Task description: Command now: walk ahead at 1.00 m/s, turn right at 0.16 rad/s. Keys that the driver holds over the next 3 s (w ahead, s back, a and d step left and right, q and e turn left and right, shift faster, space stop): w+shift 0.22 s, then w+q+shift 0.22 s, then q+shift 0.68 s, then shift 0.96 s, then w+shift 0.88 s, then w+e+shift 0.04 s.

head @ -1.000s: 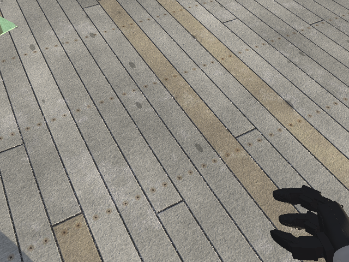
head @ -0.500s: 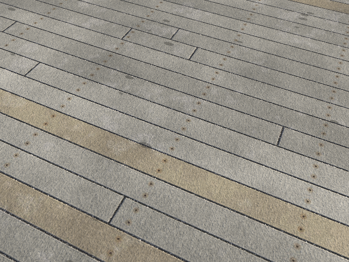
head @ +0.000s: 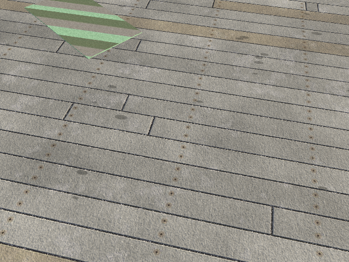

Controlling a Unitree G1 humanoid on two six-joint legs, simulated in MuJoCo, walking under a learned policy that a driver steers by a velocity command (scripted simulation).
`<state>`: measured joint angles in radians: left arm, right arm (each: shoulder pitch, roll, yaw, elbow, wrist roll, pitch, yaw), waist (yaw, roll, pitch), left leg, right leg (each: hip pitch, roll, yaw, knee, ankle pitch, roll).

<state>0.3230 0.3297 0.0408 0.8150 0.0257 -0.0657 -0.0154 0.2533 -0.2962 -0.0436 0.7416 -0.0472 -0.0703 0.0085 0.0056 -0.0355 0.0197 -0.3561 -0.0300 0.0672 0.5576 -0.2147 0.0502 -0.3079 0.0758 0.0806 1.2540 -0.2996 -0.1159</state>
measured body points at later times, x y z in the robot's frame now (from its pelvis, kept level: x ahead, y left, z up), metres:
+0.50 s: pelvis +0.47 -0.01 +0.01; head +0.49 -0.01 +0.46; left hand +0.53 +0.28 -0.11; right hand +0.55 -0.28 -0.12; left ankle +0.36 +0.11 -0.62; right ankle +0.49 -0.09 -0.73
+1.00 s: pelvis +0.77 +0.04 +0.00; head +0.81 +0.08 +0.45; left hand +0.87 +0.38 -0.06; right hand +1.03 -0.14 -0.09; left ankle +0.82 +0.11 -0.73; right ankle +0.94 -0.09 -0.66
